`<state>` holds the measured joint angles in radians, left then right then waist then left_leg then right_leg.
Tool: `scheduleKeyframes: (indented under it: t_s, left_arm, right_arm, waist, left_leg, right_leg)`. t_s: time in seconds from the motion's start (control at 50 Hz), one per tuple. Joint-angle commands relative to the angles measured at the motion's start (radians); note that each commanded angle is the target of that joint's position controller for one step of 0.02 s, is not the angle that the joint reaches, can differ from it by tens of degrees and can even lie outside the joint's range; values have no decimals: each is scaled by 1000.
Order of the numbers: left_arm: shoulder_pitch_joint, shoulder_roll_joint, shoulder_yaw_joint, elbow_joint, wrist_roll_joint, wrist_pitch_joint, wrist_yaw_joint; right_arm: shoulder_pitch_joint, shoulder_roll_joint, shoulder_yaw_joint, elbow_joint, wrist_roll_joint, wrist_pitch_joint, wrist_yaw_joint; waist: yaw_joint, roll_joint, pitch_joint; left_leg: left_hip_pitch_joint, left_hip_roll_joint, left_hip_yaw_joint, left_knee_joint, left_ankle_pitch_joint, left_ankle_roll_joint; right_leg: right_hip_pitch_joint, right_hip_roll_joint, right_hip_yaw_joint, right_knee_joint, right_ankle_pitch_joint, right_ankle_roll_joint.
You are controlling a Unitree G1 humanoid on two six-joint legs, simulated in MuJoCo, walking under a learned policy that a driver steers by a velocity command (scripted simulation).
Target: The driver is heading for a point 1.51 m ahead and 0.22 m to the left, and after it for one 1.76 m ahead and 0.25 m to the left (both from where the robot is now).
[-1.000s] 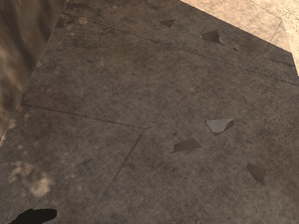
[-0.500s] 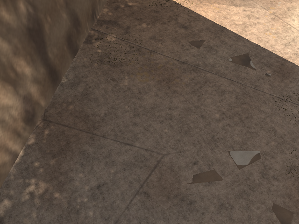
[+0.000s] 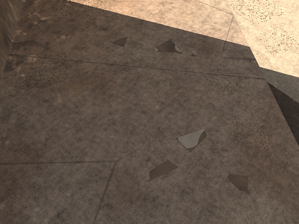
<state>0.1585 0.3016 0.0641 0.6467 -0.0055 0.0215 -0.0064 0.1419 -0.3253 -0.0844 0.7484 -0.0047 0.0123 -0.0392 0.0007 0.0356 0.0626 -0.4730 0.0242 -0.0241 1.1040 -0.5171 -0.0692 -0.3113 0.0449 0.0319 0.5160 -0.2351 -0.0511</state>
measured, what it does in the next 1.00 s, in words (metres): steps on the spot, turning left: left foot, then left foot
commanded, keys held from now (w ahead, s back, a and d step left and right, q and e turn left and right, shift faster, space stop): e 0.08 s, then no key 0.10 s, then q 0.76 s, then w+q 0.06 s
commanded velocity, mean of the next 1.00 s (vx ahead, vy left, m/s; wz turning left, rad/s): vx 0.01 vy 0.00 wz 0.17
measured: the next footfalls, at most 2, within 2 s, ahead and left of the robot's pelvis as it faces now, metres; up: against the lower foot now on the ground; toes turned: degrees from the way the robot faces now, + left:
left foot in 0.30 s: +0.08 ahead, +0.14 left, +0.00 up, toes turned -8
left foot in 0.90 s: +0.04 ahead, +0.17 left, +0.00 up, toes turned +13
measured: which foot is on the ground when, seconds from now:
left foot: up 0.00-0.28, down 0.30-0.60, up 0.62-0.88, down 0.90-1.00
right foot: down 0.00-0.90, up 0.92-1.00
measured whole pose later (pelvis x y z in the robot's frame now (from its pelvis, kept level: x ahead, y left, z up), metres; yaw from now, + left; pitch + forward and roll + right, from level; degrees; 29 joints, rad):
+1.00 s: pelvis +0.01 +0.07 +0.00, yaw +15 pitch +2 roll -1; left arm 0.15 0.33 0.08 0.71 0.00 0.02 0.03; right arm 0.21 -0.30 -0.06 0.59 0.00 0.01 0.01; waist 0.00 -0.04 0.05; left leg -0.33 -0.03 -0.02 0.57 -0.28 0.06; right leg -0.47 -0.03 0.01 1.06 -0.50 0.05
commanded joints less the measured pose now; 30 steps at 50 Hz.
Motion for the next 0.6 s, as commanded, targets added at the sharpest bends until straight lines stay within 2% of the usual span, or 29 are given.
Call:
scheduleKeyframes:
  t_s: [0.02, 0.1, 0.18, 0.22, 0.24, 0.26, 0.28, 0.3, 0.32, 0.34, 0.36, 0.42, 0.5, 0.54, 0.58, 0.6]
  left_arm:
    - [-38, 168, 44, -73, -3, -10, 23]
    - [-23, 170, 46, -71, -4, -1, 38]
    - [-22, 169, 41, -64, 7, 6, 32]
    - [-29, 138, 25, -55, 13, 7, 26]
    - [-39, 110, 11, -47, 14, 6, 23]
    - [-53, 74, -6, -36, 14, 3, 20]
    - [-8, 44, -19, -8, 19, -4, 16]
    - [39, 37, -23, 9, 40, -15, 14]
    - [114, 52, -14, 19, 49, -23, 12]
    - [66, 82, -9, 22, 51, -24, 19]
    - [8, 114, 3, 18, 40, -21, 25]
    - [-14, 103, 10, 9, 28, -9, 43]
    - [6, 72, 19, 15, 18, -22, 41]
    - [22, 72, 28, 18, 15, -26, 36]
    - [43, 97, 42, 21, 16, -25, 32]
    - [63, 118, 50, 23, 18, -23, 33]
  right_arm:
    - [0, -99, -29, -72, -6, -11, -9]
    - [-2, -59, -13, -76, 1, -15, -2]
    - [-14, -61, -7, -83, 6, -18, 12]
    - [2, -61, -4, -80, 9, -22, 20]
    - [14, -48, 1, -76, 8, -26, 26]
    - [41, -22, 9, -64, 4, -32, 34]
    - [38, -12, 17, -62, -7, -37, 39]
    - [27, -65, 12, -75, -20, -39, 36]
    - [-32, -120, 8, -88, -23, -40, 34]
    - [-50, -95, 9, -91, -15, -40, 38]
    - [-45, -91, 10, -92, -10, -42, 42]
    - [-16, -124, 2, -91, 6, -48, 36]
    - [11, -128, -7, -118, 18, -25, 15]
    - [3, -124, -10, -143, 21, -11, 10]
    - [-7, -109, -10, -172, 24, -1, 10]
    - [-6, -95, -7, -182, 25, 2, 12]
  waist:
    - [-11, -142, -142]
    - [0, -158, -158]
    - [26, -190, -143]
    - [28, -190, -145]
    - [18, -181, -144]
    - [-9, -167, -144]
    - [-10, -139, -132]
    - [25, -55, -129]
    - [114, 78, -111]
    - [80, 109, -95]
    - [49, 105, -61]
    - [31, 138, -51]
    - [13, 99, -95]
    - [11, 59, -107]
    - [9, -42, -109]
    - [12, -118, -105]
  left_leg:
    - [-92, -3, -51, 23, 112, -13]
    - [-49, -22, -53, -189, 171, -29]
    - [64, -21, -40, -325, 172, -21]
    - [117, -7, -29, -392, 171, -8]
    - [170, 1, -24, -466, 203, 2]
    - [263, 3, -12, -599, 299, 16]
    - [338, 8, -27, -723, 420, 32]
    - [385, 94, -137, -728, 586, 64]
    - [301, 148, -207, -705, 601, 140]
    - [187, 144, -232, -745, 413, 183]
    - [154, 118, -230, -762, 320, 171]
    - [160, 114, -275, -755, 353, 162]
    - [197, 107, -326, -694, 447, 193]
    - [172, 80, -324, -652, 459, 187]
    - [100, 15, -255, -555, 414, 146]
    - [26, -36, -186, -466, 347, 110]
  right_leg:
    - [151, -235, 279, -177, 413, -184]
    - [158, -215, 291, -172, 297, -181]
    - [88, -216, 327, -166, 184, -181]
    - [86, -226, 335, -150, 176, -176]
    - [73, -220, 327, -136, 167, -164]
    - [42, -201, 303, -121, 140, -138]
    - [20, -169, 273, -118, 88, -91]
    - [-7, -110, 218, -59, -5, -32]
    - [24, -28, 125, -50, -99, 19]
    - [110, -28, 95, -53, -68, 54]
    - [121, -22, 82, -31, -43, 58]
    - [101, -21, 56, 3, -9, 47]
    - [78, -13, 18, 28, -8, 47]
    - [98, -28, 21, 11, 10, 34]
    - [142, -93, 81, -59, 45, -8]
    - [185, -171, 160, -112, 88, -59]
